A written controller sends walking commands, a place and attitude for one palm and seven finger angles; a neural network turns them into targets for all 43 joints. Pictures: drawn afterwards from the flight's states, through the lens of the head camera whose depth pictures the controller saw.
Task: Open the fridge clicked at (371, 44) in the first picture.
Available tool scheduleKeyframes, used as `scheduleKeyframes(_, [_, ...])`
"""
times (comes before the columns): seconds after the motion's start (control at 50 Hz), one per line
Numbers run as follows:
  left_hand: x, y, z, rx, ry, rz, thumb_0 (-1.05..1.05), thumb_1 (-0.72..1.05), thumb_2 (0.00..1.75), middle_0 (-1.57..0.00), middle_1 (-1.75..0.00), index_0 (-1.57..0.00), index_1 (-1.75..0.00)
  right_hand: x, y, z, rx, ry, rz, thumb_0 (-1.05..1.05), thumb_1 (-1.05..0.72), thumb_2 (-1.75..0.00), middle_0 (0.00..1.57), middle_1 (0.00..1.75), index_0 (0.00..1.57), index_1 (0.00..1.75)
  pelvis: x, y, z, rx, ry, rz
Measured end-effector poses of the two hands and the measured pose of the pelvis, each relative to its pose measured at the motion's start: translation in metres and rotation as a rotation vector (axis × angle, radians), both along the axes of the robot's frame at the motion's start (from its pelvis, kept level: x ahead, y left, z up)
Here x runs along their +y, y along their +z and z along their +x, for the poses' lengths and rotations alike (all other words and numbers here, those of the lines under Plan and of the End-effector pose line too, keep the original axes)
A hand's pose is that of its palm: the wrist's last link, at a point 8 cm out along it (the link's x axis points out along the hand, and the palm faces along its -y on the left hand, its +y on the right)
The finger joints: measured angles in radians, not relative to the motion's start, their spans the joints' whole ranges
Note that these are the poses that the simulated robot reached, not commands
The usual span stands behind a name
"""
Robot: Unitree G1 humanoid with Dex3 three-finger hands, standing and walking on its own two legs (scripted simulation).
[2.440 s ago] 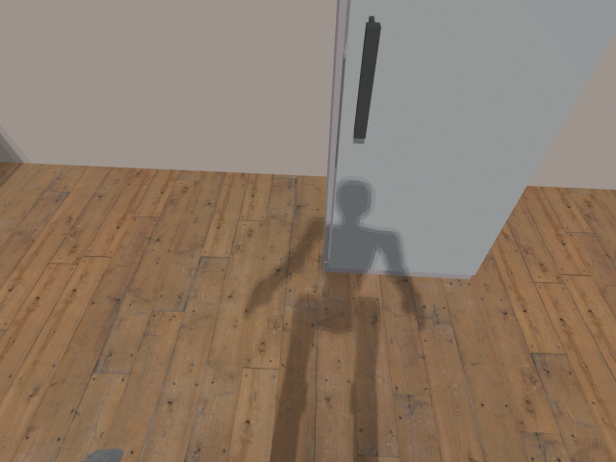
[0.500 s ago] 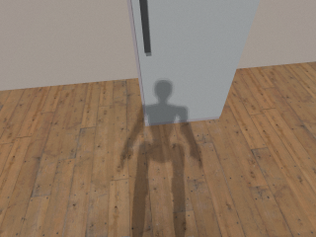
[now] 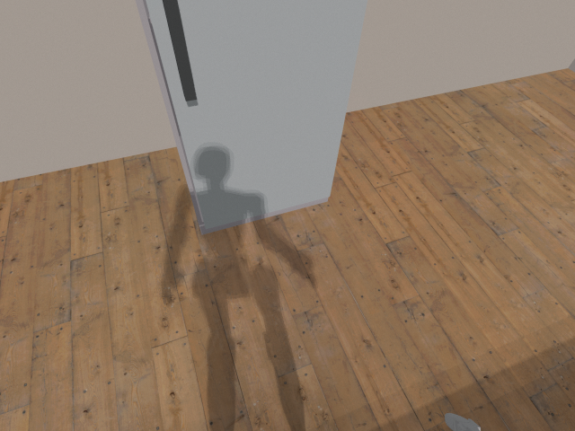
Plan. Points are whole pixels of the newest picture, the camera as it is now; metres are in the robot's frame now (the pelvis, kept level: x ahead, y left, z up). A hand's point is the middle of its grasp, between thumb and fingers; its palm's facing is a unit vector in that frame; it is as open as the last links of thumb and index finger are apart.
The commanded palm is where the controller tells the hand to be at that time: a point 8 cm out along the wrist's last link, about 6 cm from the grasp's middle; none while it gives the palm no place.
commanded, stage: walk to a spot facing it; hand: left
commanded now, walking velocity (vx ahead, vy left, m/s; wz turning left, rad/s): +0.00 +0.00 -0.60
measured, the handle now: (178, 43) +0.86 +0.35 +0.08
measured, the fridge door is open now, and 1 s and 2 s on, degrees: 0 0 0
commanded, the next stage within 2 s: turn to face it in 1.00 s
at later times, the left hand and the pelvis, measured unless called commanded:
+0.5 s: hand (215, 410) +0.17 +0.13 -0.16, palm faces -0.31 -0.92 -0.22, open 7.4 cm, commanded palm none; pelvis +0.01 -0.02 -0.01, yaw -19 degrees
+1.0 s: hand (274, 306) +0.35 +0.06 -0.16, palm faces -0.57 -0.80 -0.17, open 7.4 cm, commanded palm none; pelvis +0.17 -0.05 +0.01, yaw -38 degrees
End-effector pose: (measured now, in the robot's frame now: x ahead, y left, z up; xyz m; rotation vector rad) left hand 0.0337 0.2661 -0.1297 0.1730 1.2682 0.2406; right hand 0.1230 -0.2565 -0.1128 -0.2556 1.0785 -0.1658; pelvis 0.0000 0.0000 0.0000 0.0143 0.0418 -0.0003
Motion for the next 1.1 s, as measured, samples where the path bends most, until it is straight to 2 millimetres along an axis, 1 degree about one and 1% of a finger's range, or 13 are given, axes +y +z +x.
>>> scheduleKeyframes(0.1, [0.02, -0.003, 0.026, -0.028, -0.076, -0.011, 0.0, 0.91, 0.9, -0.2, -0.3, -0.2, -0.3, 0.007, 0.007, -0.047, 0.029, -0.068, -0.028, 0.01, -0.91, -0.9, 0.2, 0.29, 0.2, 0.3, 0.012, 0.001, -0.008, -0.02, -0.06, -0.013])
scheduleKeyframes(0.2, [0.019, 0.001, 0.049, -0.034, -0.16, -0.02, 0.0, 0.91, 0.9, -0.2, -0.3, -0.19, -0.3, 0.01, 0.005, -0.087, 0.078, -0.15, -0.017, 0.01, -0.91, -0.9, 0.2, 0.29, 0.2, 0.3, 0.015, 0.005, -0.009, -0.031, -0.139, -0.034])
scheduleKeyframes(0.28, [0.0, 0.001, 0.074, -0.02, -0.259, -0.033, 0.01, 0.91, 0.9, -0.2, -0.3, -0.19, -0.3, 0.009, -0.002, -0.121, 0.105, -0.238, 0.014, 0.01, -0.9, -0.89, 0.2, 0.29, 0.2, 0.3, 0.01, 0.003, -0.009, -0.038, -0.209, -0.048])
scheduleKeyframes(0.4, [-0.056, -0.006, 0.127, -0.09, -0.425, -0.042, 0.01, 0.91, 0.9, -0.2, -0.3, -0.19, -0.3, -0.01, -0.031, -0.185, 0.194, -0.387, 0.062, 0.01, -0.9, -0.89, 0.2, 0.29, 0.21, 0.3, -0.015, -0.015, -0.003, -0.027, -0.301, -0.044])
scheduleKeyframes(0.44, [-0.071, -0.006, 0.138, -0.133, -0.436, -0.047, 0.01, 0.91, 0.9, -0.2, -0.3, -0.19, -0.3, -0.016, -0.037, -0.198, 0.25, -0.41, 0.066, 0.01, -0.9, -0.89, 0.2, 0.29, 0.2, 0.3, -0.019, -0.018, 0.0, -0.033, -0.309, -0.058])
scheduleKeyframes(0.52, [-0.086, -0.001, 0.142, -0.124, -0.453, -0.056, 0.0, 0.91, 0.9, -0.2, -0.3, -0.2, -0.3, -0.027, -0.026, -0.19, 0.25, -0.443, 0.062, 0.01, -0.91, -0.9, 0.2, 0.29, 0.2, 0.3, -0.026, -0.008, 0.017, -0.04, -0.35, -0.046])
scheduleKeyframes(0.64, [-0.085, -0.01, 0.149, 0.0, -0.492, -0.076, 0.0, 0.9, 0.9, -0.2, -0.3, -0.2, -0.3, -0.036, -0.006, -0.129, 0.1, -0.475, 0.037, 0.01, -0.91, -0.9, 0.2, 0.29, 0.2, 0.3, -0.027, -0.002, 0.055, -0.038, -0.417, -0.037])
scheduleKeyframes(0.72, [-0.073, -0.03, 0.173, 0.064, -0.5, -0.085, 0.0, 0.9, 0.9, -0.21, -0.3, -0.2, -0.3, -0.033, -0.004, -0.086, 0.016, -0.489, -0.001, 0.01, -0.91, -0.9, 0.2, 0.29, 0.2, 0.3, -0.022, -0.012, 0.091, -0.042, -0.466, -0.053])
scheduleKeyframes(0.76, [-0.07, -0.037, 0.191, 0.093, -0.518, -0.081, 0.01, 0.9, 0.9, -0.2, -0.3, -0.2, -0.3, -0.027, -0.006, -0.074, -0.009, -0.511, -0.017, 0.01, -0.91, -0.9, 0.2, 0.29, 0.2, 0.3, -0.02, -0.017, 0.105, -0.045, -0.505, -0.054])
scheduleKeyframes(0.84, [-0.084, -0.028, 0.243, 0.08, -0.585, -0.082, 0.01, 0.91, 0.9, -0.2, -0.3, -0.2, -0.3, -0.004, -0.003, -0.076, 0.03, -0.593, 0.018, 0.01, -0.91, -0.9, 0.2, 0.29, 0.2, 0.3, -0.026, -0.006, 0.13, -0.047, -0.564, -0.06])
scheduleKeyframes(0.92, [-0.116, -0.011, 0.298, 0.011, -0.642, -0.095, 0.01, 0.91, 0.9, -0.2, -0.3, -0.19, -0.3, 0.024, -0.005, -0.089, 0.131, -0.681, 0.09, 0.01, -0.91, -0.9, 0.2, 0.29, 0.2, 0.3, -0.035, 0.005, 0.152, -0.04, -0.614, -0.056])
scheduleKeyframes(1.02, [-0.172, -0.002, 0.353, -0.035, -0.74, -0.103, 0.01, 0.91, 0.9, -0.2, -0.3, -0.19, -0.3, 0.052, -0.014, -0.108, 0.247, -0.802, 0.189, 0.01, -0.91, -0.9, 0.2, 0.29, 0.2, 0.3, -0.052, 0.006, 0.172, -0.039, -0.677, -0.044])
scheduleKeyframes(1.1, [-0.23, -0.002, 0.388, -0.062, -0.84, -0.105, 0.0, 0.91, 0.9, -0.2, -0.3, -0.19, -0.3, 0.06, -0.026, -0.122, 0.315, -0.9, 0.259, 0.01, -0.91, -0.89, 0.2, 0.29, 0.2, 0.3, -0.073, -0.001, 0.183, -0.043, -0.73, -0.03])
